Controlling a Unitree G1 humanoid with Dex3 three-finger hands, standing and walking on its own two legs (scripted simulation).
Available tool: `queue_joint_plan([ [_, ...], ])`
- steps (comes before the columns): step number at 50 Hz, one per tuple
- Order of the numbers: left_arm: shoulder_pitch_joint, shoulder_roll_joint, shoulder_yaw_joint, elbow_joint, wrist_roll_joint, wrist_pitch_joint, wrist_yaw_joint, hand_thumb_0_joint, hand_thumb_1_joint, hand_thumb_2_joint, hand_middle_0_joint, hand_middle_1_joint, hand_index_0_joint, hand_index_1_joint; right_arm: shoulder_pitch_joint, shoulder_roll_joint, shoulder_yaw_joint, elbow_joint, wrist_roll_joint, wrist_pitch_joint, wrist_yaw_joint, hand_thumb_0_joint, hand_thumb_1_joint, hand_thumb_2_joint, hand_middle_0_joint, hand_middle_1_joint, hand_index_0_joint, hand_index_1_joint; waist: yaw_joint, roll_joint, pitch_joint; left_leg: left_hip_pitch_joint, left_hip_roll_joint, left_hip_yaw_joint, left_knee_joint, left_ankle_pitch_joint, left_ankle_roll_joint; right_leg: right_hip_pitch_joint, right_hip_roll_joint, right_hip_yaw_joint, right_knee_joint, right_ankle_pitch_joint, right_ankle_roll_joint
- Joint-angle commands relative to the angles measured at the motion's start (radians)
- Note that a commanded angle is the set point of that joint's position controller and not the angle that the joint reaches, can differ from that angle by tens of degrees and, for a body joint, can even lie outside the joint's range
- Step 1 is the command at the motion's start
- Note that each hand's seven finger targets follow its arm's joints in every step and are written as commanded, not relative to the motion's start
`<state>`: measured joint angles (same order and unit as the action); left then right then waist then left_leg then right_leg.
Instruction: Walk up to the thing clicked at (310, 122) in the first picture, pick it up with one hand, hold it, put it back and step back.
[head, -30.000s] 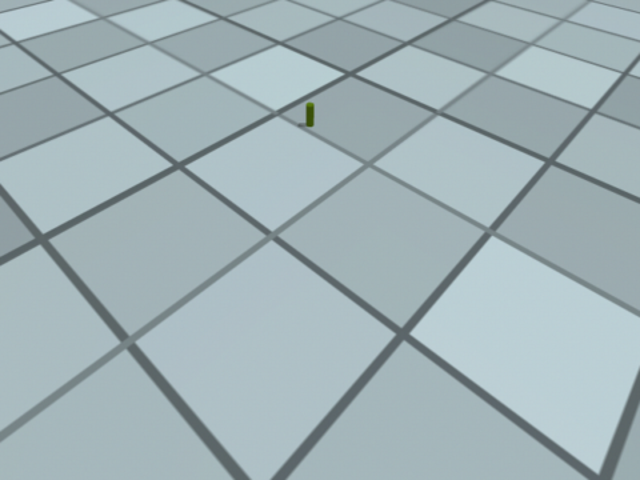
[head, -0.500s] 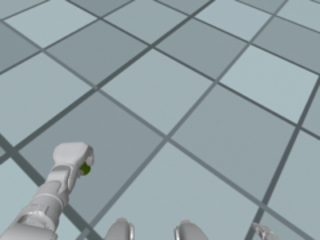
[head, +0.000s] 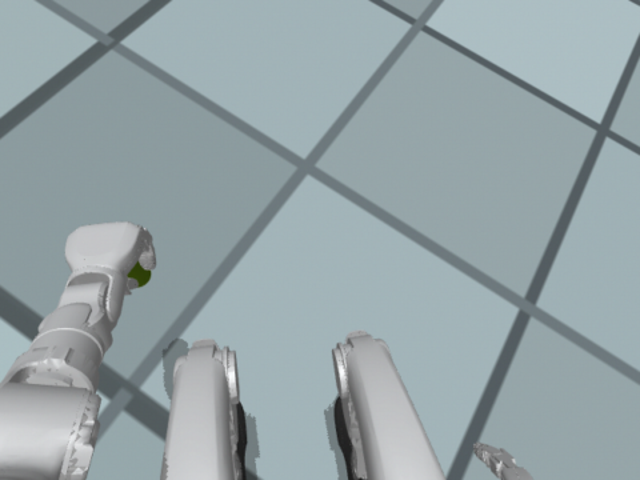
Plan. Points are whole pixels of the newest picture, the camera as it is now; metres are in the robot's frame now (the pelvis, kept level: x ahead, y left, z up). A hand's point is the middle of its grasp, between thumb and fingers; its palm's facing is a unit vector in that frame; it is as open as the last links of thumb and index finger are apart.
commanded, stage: crouch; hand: left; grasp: from above
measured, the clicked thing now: (125, 265) +0.43 +0.25 -0.18
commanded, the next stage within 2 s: lower in 0.96 s
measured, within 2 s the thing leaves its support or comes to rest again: rests again in 2.00 s
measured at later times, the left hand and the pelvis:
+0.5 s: hand (139, 279) +0.42 +0.24 -0.25, palm faces -0.44 -0.04 -0.90, open 5.6 cm; pelvis +0.00 -0.01 -0.08, yaw -2 degrees
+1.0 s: hand (149, 283) +0.43 +0.24 -0.29, palm faces -0.45 -0.05 -0.89, open 5.9 cm; pelvis -0.01 -0.01 -0.13, yaw -3 degrees
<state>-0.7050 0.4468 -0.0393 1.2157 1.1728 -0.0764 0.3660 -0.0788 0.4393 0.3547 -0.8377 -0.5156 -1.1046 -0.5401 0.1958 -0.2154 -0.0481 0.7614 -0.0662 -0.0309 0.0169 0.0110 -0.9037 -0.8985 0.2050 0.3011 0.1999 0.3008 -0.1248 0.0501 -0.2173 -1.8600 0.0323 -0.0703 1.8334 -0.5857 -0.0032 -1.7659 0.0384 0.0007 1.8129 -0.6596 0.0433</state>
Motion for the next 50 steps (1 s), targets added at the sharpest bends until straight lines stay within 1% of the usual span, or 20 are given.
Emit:
queue_joint_plan([
  [1,-0.373,0.259,0.062,-0.149,0.024,-0.011,0.071,0.0,0.715,0.497,-1.038,-0.562,-1.085,-0.516,0.107,-0.223,-0.066,-0.051,-0.008,-0.035,-0.005,0.0,-0.904,-0.901,0.199,0.299,0.199,0.299,-0.014,0.135,-0.573,0.487,-0.021,-0.006,-0.199,-0.04,0.007,0.088,0.008,-0.087,-0.174,0.049,-0.09],
  [2,-0.352,0.228,0.045,-0.119,0.023,-0.006,0.075,0.0,0.699,0.466,-1.022,-0.549,-1.073,-0.499,0.105,-0.219,-0.063,-0.049,-0.011,-0.038,-0.002,0.0,-0.903,-0.901,0.199,0.299,0.199,0.299,-0.021,0.13,-0.562,0.48,-0.02,-0.005,-0.184,-0.035,0.007,0.069,0.007,-0.092,-0.162,0.056,-0.09],
  [4,-0.376,0.245,0.057,-0.143,0.017,-0.008,0.086,0.0,0.684,0.497,-1.016,-0.562,-1.061,-0.518,0.107,-0.221,-0.062,-0.042,-0.014,-0.043,0.006,0.0,-0.906,-0.903,0.199,0.299,0.199,0.299,-0.019,0.145,-0.614,0.484,-0.019,0.004,-0.142,0.018,0.009,0.078,0.008,-0.093,-0.132,0.105,-0.088],
  [5,-0.347,0.221,0.046,-0.119,0.015,-0.003,0.085,0.0,0.682,0.496,-1.021,-0.556,-1.064,-0.514,0.108,-0.217,-0.06,-0.039,-0.016,-0.045,0.011,0.0,-0.908,-0.903,0.199,0.299,0.199,0.299,-0.023,0.139,-0.611,0.48,-0.019,0.004,-0.126,0.051,0.009,0.069,0.007,-0.095,-0.119,0.133,-0.087],
  [8,-0.385,0.273,0.067,-0.148,0.015,-0.005,0.089,0.0,0.651,0.479,-1.004,-0.538,-1.045,-0.498,0.116,-0.216,-0.057,-0.032,-0.021,-0.043,0.021,0.0,-0.912,-0.905,0.199,0.299,0.199,0.299,-0.015,0.16,-0.657,0.468,-0.018,0.023,-0.062,0.144,0.017,0.088,0.014,-0.094,-0.084,0.214,-0.082],
  [12,-0.369,0.238,0.057,-0.096,0.007,-0.004,0.083,0.0,0.653,0.504,-1.009,-0.544,-1.046,-0.508,0.115,-0.216,-0.056,-0.023,-0.03,-0.041,0.033,0.0,-0.913,-0.905,0.199,0.299,0.199,0.299,-0.03,0.143,-0.595,0.401,-0.016,0.026,-0.02,0.121,0.018,0.048,0.016,-0.099,-0.055,0.203,-0.08],
  [15,-0.366,0.284,0.078,-0.108,0.015,-0.009,0.084,0.0,0.662,0.509,-1.028,-0.529,-1.06,-0.499,0.106,-0.209,-0.055,-0.032,-0.03,-0.033,0.038,0.0,-0.915,-0.906,0.199,0.299,0.199,0.299,-0.012,0.134,-0.65,0.366,-0.016,0.045,0.027,0.143,0.023,0.091,0.026,-0.092,-0.037,0.229,-0.076],
  [19,-0.36,0.27,0.072,-0.045,0.015,-0.012,0.08,0.0,0.665,0.489,-1.018,-0.545,-1.057,-0.507,0.106,-0.211,-0.048,-0.024,-0.037,-0.029,0.045,0.0,-0.916,-0.906,0.199,0.299,0.199,0.299,-0.027,0.123,-0.573,0.304,-0.015,0.042,0.061,0.128,0.026,0.041,0.029,-0.097,-0.002,0.22,-0.075],
  [20,-0.421,0.296,0.077,-0.115,0.011,-0.02,0.08,0.0,0.644,0.47,-1.002,-0.53,-1.04,-0.492,0.101,-0.212,-0.051,-0.029,-0.035,-0.027,0.045,0.0,-0.913,-0.905,0.199,0.299,0.199,0.299,-0.018,0.146,-0.613,0.301,-0.013,0.045,0.065,0.12,0.025,0.043,0.033,-0.098,0.008,0.213,-0.078],
  [21,-0.396,0.308,0.088,-0.086,0.017,-0.019,0.082,0.0,0.63,0.482,-1.002,-0.519,-1.035,-0.486,0.101,-0.217,-0.051,-0.025,-0.035,-0.025,0.045,0.0,-0.915,-0.906,0.199,0.299,0.199,0.299,-0.012,0.149,-0.608,0.305,-0.014,0.044,0.069,0.116,0.023,0.032,0.032,-0.098,0.016,0.205,-0.079],
  [25,-0.391,0.278,0.076,-0.045,0.016,-0.021,0.079,0.0,0.637,0.472,-1.003,-0.527,-1.039,-0.492,0.103,-0.219,-0.048,-0.026,-0.039,-0.022,0.052,0.0,-0.916,-0.906,0.199,0.299,0.199,0.299,-0.028,0.139,-0.578,0.279,-0.013,0.034,0.085,0.088,0.021,-0.014,0.034,-0.111,0.047,0.175,-0.081],
  [28,-0.443,0.306,0.08,-0.086,0.014,-0.027,0.08,0.0,0.617,0.447,-0.984,-0.523,-1.022,-0.485,0.096,-0.223,-0.049,-0.023,-0.038,-0.021,0.052,0.0,-0.918,-0.907,0.199,0.3,0.199,0.3,-0.019,0.174,-0.609,0.287,-0.01,0.035,0.105,0.094,0.019,-0.031,0.036,-0.112,0.072,0.184,-0.083],
  [29,-0.402,0.302,0.085,-0.039,0.019,-0.027,0.08,0.0,0.621,0.455,-0.987,-0.522,-1.025,-0.485,0.103,-0.229,-0.046,-0.022,-0.04,-0.02,0.053,0.0,-0.917,-0.906,0.199,0.299,0.199,0.299,-0.03,0.159,-0.584,0.27,-0.011,0.031,0.114,0.094,0.019,-0.037,0.035,-0.117,0.081,0.182,-0.081],
  [30,-0.408,0.303,0.082,-0.047,0.013,-0.027,0.081,0.0,0.613,0.443,-0.978,-0.523,-1.017,-0.484,0.097,-0.217,-0.042,-0.023,-0.038,-0.02,0.054,0.0,-0.918,-0.907,0.199,0.3,0.199,0.3,-0.019,0.14,-0.58,0.247,-0.012,0.039,0.124,0.096,0.023,-0.024,0.04,-0.112,0.076,0.187,-0.08],
  [31,-0.402,0.297,0.082,-0.023,0.017,-0.026,0.08,0.0,0.629,0.48,-1.0,-0.531,-1.033,-0.498,0.101,-0.225,-0.043,-0.022,-0.042,-0.02,0.056,0.0,-0.918,-0.907,0.199,0.299,0.199,0.299,-0.034,0.124,-0.564,0.231,-0.012,0.035,0.13,0.081,0.025,-0.043,0.038,-0.116,0.085,0.173,-0.079],
  [33,-0.452,0.337,0.098,-0.063,0.018,-0.036,0.082,0.0,0.601,0.479,-0.978,-0.533,-1.01,-0.5,0.096,-0.227,-0.042,-0.019,-0.042,-0.021,0.055,0.0,-0.917,-0.907,0.199,0.3,0.199,0.3,-0.018,0.169,-0.596,0.232,-0.013,0.039,0.139,0.071,0.022,-0.053,0.038,-0.115,0.103,0.159,-0.084],
  [37,-0.458,0.318,0.088,-0.027,0.012,-0.04,0.082,0.0,0.599,0.478,-0.983,-0.517,-1.011,-0.489,0.098,-0.227,-0.037,-0.014,-0.045,-0.024,0.057,0.0,-0.917,-0.907,0.199,0.3,0.199,0.3,-0.035,0.147,-0.562,0.212,-0.011,0.035,0.157,0.043,0.023,-0.087,0.038,-0.119,0.112,0.134,-0.083],
  [44,-0.482,0.364,0.103,-0.004,0.014,-0.05,0.082,0.0,0.596,0.491,-0.978,-0.529,-1.005,-0.501,0.105,-0.229,-0.025,-0.004,-0.049,-0.026,0.06,0.0,-0.918,-0.907,0.199,0.3,0.199,0.3,-0.03,0.144,-0.573,0.152,-0.014,0.05,0.204,0.035,0.028,-0.079,0.043,-0.115,0.137,0.12,-0.081],
  [47,-0.456,0.335,0.087,0.037,0.013,-0.05,0.08,0.0,0.61,0.514,-0.995,-0.532,-1.018,-0.509,0.105,-0.226,-0.021,-0.001,-0.051,-0.026,0.063,0.0,-0.918,-0.907,0.199,0.3,0.199,0.3,-0.038,0.122,-0.53,0.127,-0.013,0.046,0.208,0.03,0.029,-0.095,0.046,-0.122,0.144,0.121,-0.082],
  [50,-0.496,0.372,0.108,-0.001,0.016,-0.058,0.079,0.0,0.608,0.525,-0.99,-0.543,-1.013,-0.52,0.11,-0.239,-0.019,0.006,-0.051,-0.026,0.064,0.0,-0.917,-0.907,0.199,0.3,0.199,0.3,-0.028,0.171,-0.56,0.149,-0.014,0.045,0.214,0.037,0.023,-0.114,0.042,-0.128,0.171,0.124,-0.085],
])
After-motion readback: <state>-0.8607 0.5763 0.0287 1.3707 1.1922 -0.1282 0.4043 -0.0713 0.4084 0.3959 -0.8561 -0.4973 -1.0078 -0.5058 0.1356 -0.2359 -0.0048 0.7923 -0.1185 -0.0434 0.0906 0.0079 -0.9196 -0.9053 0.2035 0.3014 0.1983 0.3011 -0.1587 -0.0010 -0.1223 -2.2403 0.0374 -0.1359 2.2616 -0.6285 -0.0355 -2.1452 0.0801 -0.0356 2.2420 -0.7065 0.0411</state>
